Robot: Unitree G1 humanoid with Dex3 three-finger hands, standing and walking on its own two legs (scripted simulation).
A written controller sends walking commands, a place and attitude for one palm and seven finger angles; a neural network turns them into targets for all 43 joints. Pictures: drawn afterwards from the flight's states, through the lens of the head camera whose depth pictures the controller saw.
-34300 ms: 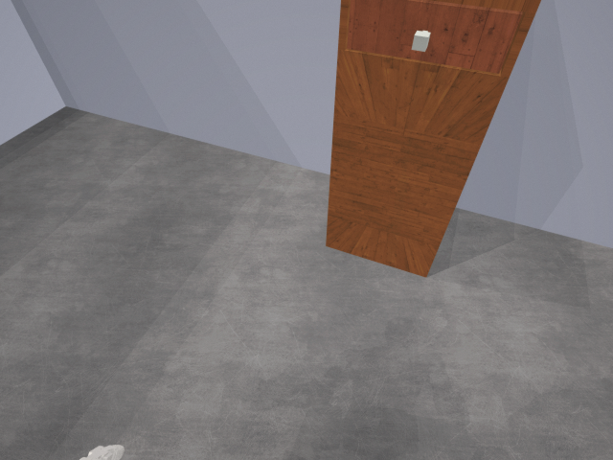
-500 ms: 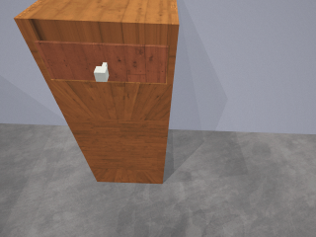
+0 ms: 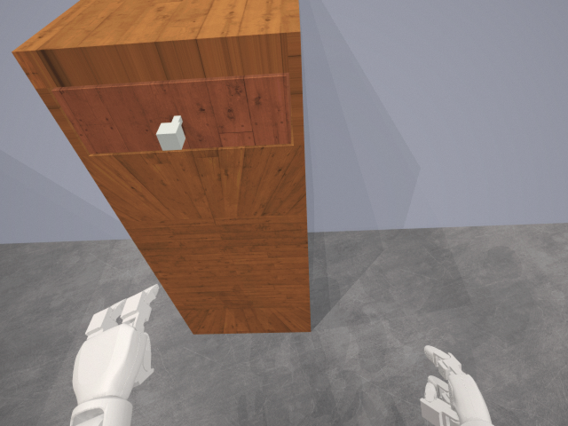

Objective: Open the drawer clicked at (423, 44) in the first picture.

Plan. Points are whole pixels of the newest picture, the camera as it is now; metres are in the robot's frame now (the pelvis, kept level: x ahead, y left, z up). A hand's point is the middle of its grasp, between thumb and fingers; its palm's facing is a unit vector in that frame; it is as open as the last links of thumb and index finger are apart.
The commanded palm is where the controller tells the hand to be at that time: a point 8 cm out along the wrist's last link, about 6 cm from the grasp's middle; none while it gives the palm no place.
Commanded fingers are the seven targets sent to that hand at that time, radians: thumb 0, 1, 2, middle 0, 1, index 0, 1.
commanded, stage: raise the hand with hooked fingers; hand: left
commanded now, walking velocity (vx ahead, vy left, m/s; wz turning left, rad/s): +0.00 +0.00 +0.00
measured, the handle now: (173, 130) +0.54 +0.21 +0.16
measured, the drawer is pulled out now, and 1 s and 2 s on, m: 0.00 0.00 0.00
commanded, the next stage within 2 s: move the hooked fingers above the handle in 1.68 s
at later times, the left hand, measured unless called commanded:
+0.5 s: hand (128, 335) +0.22 +0.21 +0.07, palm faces +0.05 -0.10 -0.99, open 10.6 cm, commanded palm +0.19 +0.22 +0.13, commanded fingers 0.00 -0.01 0.51 -0.27 -0.88 -0.27 -0.88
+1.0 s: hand (65, 248) +0.27 +0.26 +0.18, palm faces +0.18 -0.06 -0.98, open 13.4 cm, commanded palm +0.23 +0.26 +0.25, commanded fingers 0.00 -0.50 0.30 -0.30 -1.20 -0.30 -1.20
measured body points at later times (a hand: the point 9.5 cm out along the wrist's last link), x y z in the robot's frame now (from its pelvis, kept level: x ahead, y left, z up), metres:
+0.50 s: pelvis +0.00 -0.04 +0.01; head +0.01 -0.08 +0.46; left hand +0.21 +0.21 +0.12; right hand +0.22 -0.22 -0.09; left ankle +0.02 +0.10 -0.72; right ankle -0.02 -0.11 -0.72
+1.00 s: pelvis -0.01 +0.00 +0.02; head -0.01 -0.04 +0.47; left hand +0.26 +0.26 +0.24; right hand +0.24 -0.19 -0.07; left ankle +0.02 +0.10 -0.72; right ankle -0.02 -0.11 -0.72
